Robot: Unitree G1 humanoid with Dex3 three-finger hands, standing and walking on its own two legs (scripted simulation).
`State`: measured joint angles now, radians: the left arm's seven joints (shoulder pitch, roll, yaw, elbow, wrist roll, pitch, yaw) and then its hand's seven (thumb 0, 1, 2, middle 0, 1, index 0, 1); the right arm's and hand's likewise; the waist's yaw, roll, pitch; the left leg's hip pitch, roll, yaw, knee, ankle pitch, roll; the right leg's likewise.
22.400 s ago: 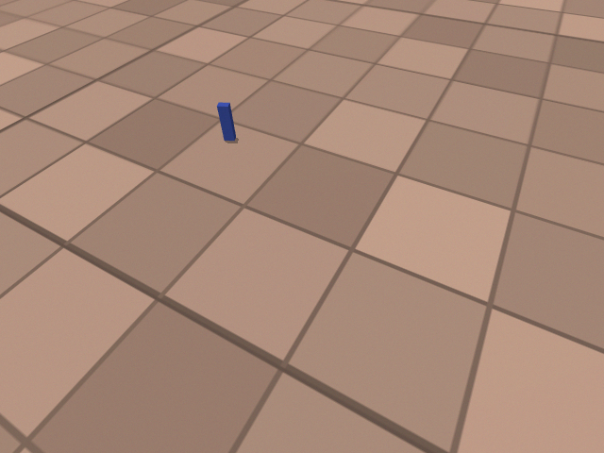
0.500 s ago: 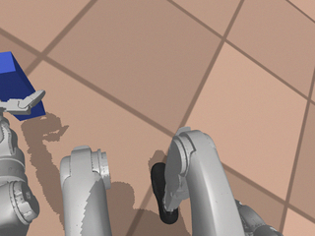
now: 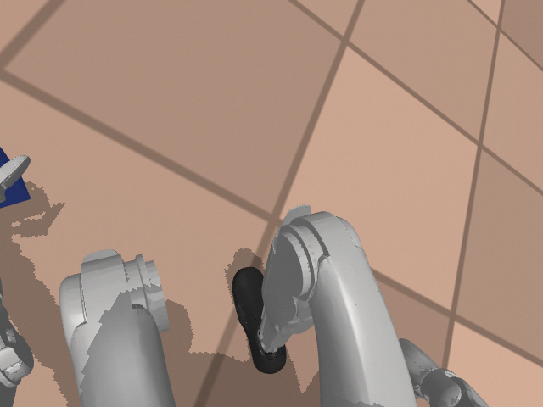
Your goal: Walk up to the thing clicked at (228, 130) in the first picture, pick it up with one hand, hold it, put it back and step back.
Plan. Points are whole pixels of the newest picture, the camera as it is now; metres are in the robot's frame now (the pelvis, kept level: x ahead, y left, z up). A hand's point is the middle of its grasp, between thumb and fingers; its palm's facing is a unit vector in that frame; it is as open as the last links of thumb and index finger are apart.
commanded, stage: lower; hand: left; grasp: from the side
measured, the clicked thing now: out of the picture +0.46 +0.28 -0.14
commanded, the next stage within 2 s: loosen in 0.86 s
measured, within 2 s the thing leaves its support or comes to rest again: rests again in 1.14 s
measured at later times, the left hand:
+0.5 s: hand out of the picture +0.46 +0.28 -0.15, palm faces +0.34 -0.94 -0.05, open 8.7 cm
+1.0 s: hand out of the picture +0.46 +0.27 -0.17, palm faces +0.33 -0.94 -0.05, open 8.7 cm
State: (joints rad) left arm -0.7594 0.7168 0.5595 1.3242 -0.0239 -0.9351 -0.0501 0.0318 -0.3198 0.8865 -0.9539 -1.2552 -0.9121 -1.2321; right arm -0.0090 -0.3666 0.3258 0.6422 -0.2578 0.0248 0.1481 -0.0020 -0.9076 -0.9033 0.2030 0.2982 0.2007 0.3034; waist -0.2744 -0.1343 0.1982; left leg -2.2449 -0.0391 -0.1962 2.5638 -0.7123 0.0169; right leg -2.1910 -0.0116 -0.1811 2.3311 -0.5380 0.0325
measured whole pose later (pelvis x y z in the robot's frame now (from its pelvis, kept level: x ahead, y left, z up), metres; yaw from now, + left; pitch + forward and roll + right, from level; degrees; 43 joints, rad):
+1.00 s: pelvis -0.01 +0.01 -0.01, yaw -3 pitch +17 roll -17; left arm -0.75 0.83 0.53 1.43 -0.01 -1.03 0.02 0.03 -0.31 0.88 -0.95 -1.26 -0.91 -1.24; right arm -0.09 -0.39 0.45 0.59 -0.32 0.03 0.16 0.00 -0.90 -0.90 0.20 0.30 0.20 0.30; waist -0.29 -0.21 0.29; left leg -2.22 -0.03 -0.27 2.62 -0.72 0.03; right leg -2.13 0.01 -0.24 2.32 -0.52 0.05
